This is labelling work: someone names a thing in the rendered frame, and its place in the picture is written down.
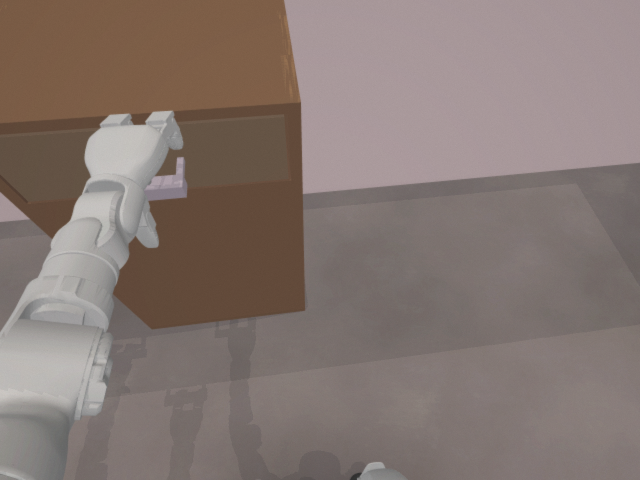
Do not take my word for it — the robot left forearm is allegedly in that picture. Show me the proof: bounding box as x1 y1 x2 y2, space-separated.
0 174 146 348

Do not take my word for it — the left robot hand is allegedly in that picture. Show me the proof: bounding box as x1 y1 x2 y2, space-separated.
85 111 183 248

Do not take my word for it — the left robot upper arm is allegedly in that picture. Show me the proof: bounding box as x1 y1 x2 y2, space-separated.
0 319 114 480

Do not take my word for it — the right robot shin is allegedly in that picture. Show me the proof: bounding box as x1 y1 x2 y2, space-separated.
360 462 385 478

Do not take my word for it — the handle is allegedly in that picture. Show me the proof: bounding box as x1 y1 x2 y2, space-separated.
144 157 187 201

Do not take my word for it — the cabinet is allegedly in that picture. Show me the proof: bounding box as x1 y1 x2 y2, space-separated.
0 0 305 329

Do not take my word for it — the drawer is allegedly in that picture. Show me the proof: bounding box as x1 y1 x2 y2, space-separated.
0 114 288 202

